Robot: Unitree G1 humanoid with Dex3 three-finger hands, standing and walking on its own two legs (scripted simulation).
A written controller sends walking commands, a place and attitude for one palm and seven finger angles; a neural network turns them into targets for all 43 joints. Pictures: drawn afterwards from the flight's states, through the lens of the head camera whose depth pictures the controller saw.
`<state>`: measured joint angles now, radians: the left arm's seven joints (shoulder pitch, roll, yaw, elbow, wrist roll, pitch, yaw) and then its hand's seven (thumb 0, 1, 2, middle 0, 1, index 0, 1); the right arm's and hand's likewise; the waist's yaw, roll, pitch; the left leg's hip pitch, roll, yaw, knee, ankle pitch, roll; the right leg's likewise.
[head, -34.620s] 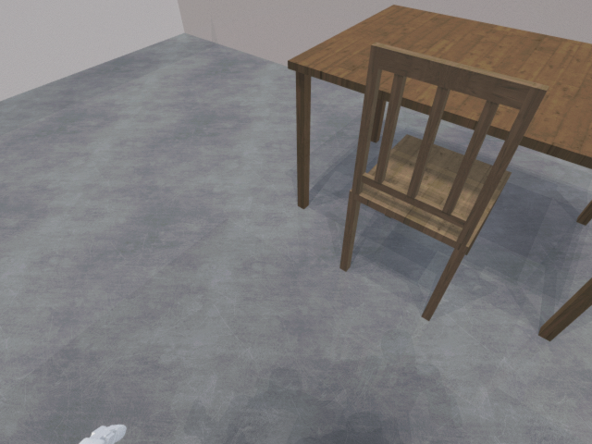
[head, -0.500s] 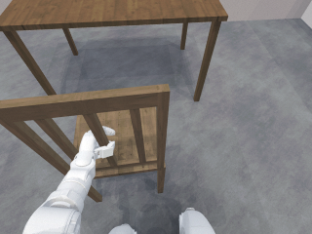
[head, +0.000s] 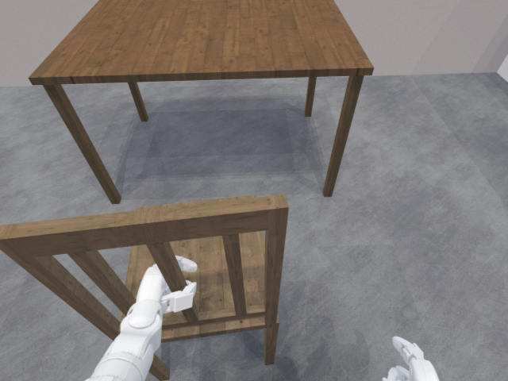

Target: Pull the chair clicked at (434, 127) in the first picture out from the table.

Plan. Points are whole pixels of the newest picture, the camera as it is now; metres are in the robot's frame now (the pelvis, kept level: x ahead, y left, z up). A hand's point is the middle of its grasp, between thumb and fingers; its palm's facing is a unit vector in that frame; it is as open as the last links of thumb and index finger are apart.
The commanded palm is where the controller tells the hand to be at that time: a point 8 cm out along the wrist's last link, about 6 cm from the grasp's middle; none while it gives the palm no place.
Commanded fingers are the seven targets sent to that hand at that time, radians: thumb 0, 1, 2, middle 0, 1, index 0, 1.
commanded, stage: stop walking, hand still on the chair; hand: left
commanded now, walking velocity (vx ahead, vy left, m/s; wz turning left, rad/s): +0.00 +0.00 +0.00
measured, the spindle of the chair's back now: (178, 285) +0.30 +0.16 -0.07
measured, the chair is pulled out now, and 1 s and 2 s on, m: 0.60 0.61 0.61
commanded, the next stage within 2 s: open the thumb and straighten the fingers in 0.34 s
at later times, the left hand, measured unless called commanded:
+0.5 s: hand (184, 298) +0.27 +0.15 -0.07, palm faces +0.00 -0.98 -0.18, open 5.9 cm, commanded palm +0.24 +0.20 -0.05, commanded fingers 0.00 0.42 0.67 -0.50 -1.45 -0.50 -1.45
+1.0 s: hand (180, 293) +0.28 +0.16 -0.08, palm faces -0.01 -0.99 -0.17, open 15.2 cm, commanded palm +0.26 +0.22 -0.06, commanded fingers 0.00 -0.55 0.20 -0.03 -0.07 -0.03 -0.07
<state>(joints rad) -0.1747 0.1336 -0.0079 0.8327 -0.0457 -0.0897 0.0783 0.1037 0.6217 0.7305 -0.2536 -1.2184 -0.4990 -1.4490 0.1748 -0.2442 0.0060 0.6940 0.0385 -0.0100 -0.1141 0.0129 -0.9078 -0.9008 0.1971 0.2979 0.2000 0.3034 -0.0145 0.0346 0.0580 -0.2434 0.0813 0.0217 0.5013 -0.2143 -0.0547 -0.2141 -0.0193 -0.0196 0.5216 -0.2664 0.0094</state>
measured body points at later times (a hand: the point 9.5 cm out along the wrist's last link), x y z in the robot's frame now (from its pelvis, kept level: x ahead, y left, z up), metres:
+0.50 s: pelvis +0.01 +0.01 +0.00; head +0.02 +0.00 +0.45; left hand +0.27 +0.20 -0.05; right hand +0.14 -0.23 -0.12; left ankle +0.03 +0.16 -0.74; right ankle +0.01 -0.12 -0.74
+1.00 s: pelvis +0.03 +0.02 -0.03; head +0.07 +0.00 +0.41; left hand +0.28 +0.21 -0.06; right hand +0.19 -0.22 -0.14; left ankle +0.03 +0.16 -0.74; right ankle +0.01 -0.12 -0.73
